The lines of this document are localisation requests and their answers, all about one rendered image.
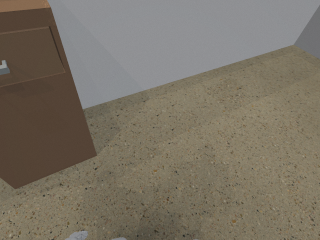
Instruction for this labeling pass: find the cabinet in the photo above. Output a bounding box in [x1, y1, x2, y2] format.
[0, 0, 97, 189]

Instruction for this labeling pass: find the left robot hand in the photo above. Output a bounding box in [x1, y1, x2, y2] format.
[65, 230, 88, 240]

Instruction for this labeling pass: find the drawer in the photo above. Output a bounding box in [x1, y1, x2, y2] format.
[0, 26, 64, 86]

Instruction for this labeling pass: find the handle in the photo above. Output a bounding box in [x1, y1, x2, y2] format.
[0, 60, 10, 75]

